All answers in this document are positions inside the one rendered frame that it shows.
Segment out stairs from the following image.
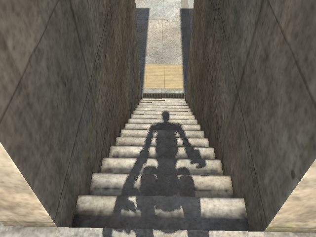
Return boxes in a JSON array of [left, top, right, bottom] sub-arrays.
[[71, 98, 250, 232]]

